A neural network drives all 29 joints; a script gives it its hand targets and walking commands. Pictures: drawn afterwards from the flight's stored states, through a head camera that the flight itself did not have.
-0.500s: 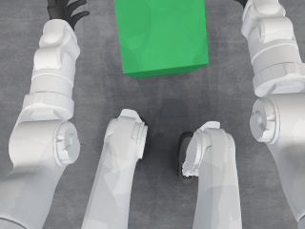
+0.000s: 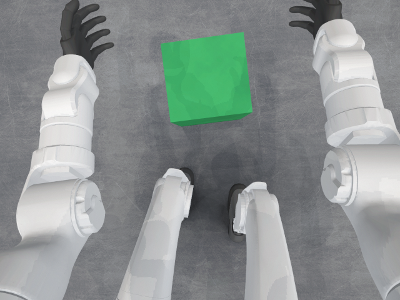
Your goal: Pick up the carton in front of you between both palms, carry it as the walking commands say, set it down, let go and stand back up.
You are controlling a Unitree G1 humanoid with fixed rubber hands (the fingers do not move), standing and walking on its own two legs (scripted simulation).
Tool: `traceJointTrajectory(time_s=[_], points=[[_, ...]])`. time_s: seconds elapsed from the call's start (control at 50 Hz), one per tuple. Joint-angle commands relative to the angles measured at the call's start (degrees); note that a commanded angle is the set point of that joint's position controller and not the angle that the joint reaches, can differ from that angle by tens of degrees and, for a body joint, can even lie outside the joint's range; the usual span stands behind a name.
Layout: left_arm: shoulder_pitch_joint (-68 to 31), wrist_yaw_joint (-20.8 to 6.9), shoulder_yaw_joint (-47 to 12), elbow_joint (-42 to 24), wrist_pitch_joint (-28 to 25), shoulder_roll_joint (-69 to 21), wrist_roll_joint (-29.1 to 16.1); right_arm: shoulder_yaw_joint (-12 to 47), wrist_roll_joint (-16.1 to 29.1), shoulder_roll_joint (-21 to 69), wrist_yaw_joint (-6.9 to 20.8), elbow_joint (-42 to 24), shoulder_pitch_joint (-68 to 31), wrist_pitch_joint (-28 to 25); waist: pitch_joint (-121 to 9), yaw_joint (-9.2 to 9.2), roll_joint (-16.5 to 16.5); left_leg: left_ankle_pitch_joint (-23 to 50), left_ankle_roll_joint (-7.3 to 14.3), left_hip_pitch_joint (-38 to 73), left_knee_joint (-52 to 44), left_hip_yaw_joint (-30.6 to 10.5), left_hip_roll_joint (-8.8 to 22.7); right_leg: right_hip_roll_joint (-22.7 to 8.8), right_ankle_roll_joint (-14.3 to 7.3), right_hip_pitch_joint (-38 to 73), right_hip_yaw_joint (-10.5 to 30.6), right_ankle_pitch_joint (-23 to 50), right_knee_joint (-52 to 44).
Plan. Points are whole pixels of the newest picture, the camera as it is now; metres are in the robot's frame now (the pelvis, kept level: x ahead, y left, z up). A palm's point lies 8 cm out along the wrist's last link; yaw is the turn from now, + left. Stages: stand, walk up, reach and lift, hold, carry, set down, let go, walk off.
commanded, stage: set down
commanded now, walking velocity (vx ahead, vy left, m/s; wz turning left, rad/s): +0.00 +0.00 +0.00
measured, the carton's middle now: (206, 87) +0.51 +0.06 -0.44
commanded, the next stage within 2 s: let go in 0.16 s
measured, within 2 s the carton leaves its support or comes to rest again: neither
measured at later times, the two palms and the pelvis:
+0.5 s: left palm (25, 72) +0.41 +0.26 +0.02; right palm (390, 68) +0.46 -0.16 +0.02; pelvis +0.05 +0.01 +0.13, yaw -2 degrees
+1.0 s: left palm out of the picture +0.27 +0.24 +0.14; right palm out of the picture +0.32 -0.21 +0.12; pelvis +0.10 +0.01 +0.21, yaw +0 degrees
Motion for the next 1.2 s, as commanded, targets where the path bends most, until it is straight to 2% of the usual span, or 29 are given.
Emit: traceJointTrajectory(time_s=[0.0, 0.12, 0.22, 0.34, 0.42, 0.48, 0.56, 0.66, 0.78, 0.84, 0.94, 1.02, 1.18], points=[[-10.19, -0.51, 1.14, -6.09, -1.45, 6.84, 1.12, -1.6, -1.07, -5.29, 0.46, -5.8, -14.35, -1.45, -58.72, 2.28, -4.79, 20.93, -3.03, 36.48, -9.63, 4.55, -0.88, 1.31, 1.17, 34.86, -0.6, 16.25, -11.68], [-8.34, -1.29, 2.1, -5.68, -2.3, 5.95, 2.96, -2.76, -2.61, -4.34, 1.32, -5.33, -12.52, -2.12, -55.79, 2.35, -4.99, 21.46, -2.76, 40.36, -16.68, 4.28, -0.62, 0.96, 1.61, 40.14, -0.22, 17.73, -18.75], [-3.6, -2.98, 2.28, -6.33, -3.06, 4.98, 5.61, -4.95, -5.35, -1.79, 0.91, -6.36, -6.27, -2.57, -55.98, 0.99, -4.27, 23.21, -2.23, 47.34, -21.37, 3.7, -0.43, 0.93, 2.12, 46.2, 0.4, 20.88, -24.51], [11.14, -6.93, -0.11, -10.11, -4.38, 6.34, 9.51, -6.19, -8.29, 4.72, -3.06, -15.25, 10.79, -3.22, -58.05, -0.21, -2.45, 29.16, -0.57, 59.79, -26.58, 3.0, -0.62, 1.22, 3.0, 56.2, 1.0, 28.65, -31.07], [19.38, -9.02, -3.08, -13.91, -5.51, 7.65, 9.92, -4.53, -7.23, 7.35, -4.91, -23.18, 20.73, -4.55, -50.81, -0.56, -0.34, 29.82, 0.22, 69.33, -30.65, 1.47, -0.04, 1.08, 3.27, 56.56, 0.97, 25.65, -36.24], [25.09, -9.92, -5.47, -15.19, -6.32, 7.47, 8.95, -3.26, -5.89, 7.6, -4.86, -26.75, 27.17, -5.81, -44.0, -1.11, 0.86, 29.06, 0.38, 76.11, -33.75, 0.02, 0.71, 0.88, 3.19, 56.07, 0.5, 21.68, -39.83], [34.63, -10.17, -8.73, -14.83, -7.75, 5.89, 7.08, -1.86, -4.56, 7.5, -3.61, -27.27, 36.94, -7.85, -37.35, -1.97, 1.67, 30.79, 0.29, 84.03, -37.05, -1.99, 1.59, 0.5, 2.77, 57.15, 0.22, 19.64, -43.11], [46.49, -9.26, -11.55, -15.88, -9.67, 4.49, 5.41, -0.95, -4.16, 7.36, -2.13, -25.56, 49.54, -10.15, -31.99, -3.09, 3.28, 39.38, -0.01, 94.74, -39.91, -4.71, 2.71, 0.32, 2.05, 58.6, 0.6, 20.08, -46.77], [59.4, -7.6, -14.55, -19.89, -11.6, 3.8, 4.34, 0.35, -3.21, 6.17, -0.85, -26.18, 62.4, -12.69, -24.45, -4.22, 4.84, 43.93, -0.48, 102.92, -45.34, -6.13, 3.4, -0.19, 0.93, 66.73, 1.43, 21.7, -52.51], [64.78, -7.02, -15.95, -22.17, -12.15, 3.76, 3.93, 1.2, -2.58, 5.41, -0.31, -27.96, 67.88, -13.65, -19.59, -4.58, 4.56, 42.12, -0.62, 104.43, -49.13, -5.87, 3.12, -0.52, 0.53, 73.95, 1.86, 22.98, -55.81], [69.3, -6.83, -17.3, -24.14, -11.77, 4.26, 3.98, 2.83, -1.59, 5.16, 0.7, -30.23, 75.01, -13.75, -9.98, -6.12, 1.27, 30.8, -0.31, 101.8, -54.59, -3.5, 1.85, -1.74, 0.82, 86.04, 2.13, 24.0, -60.01], [70.89, -7.01, -17.13, -24.66, -10.44, 4.58, 4.65, 3.98, -1.09, 4.93, 1.86, -32.26, 79.15, -12.56, -3.53, -7.29, -0.48, 24.79, -0.1, 102.74, -57.51, -2.08, 0.9, -2.67, 1.49, 91.25, 2.18, 24.7, -62.91], [71.22, -7.09, -15.6, -23.7, -6.39, 5.52, 6.72, 5.66, 0.13, 4.09, 3.67, -35.52, 82.1, -8.54, 5.95, -7.49, 0.74, 16.96, 0.4, 105.82, -59.83, -0.77, -0.08, -4.22, 1.58, 94.24, 2.32, 21.13, -66.36]])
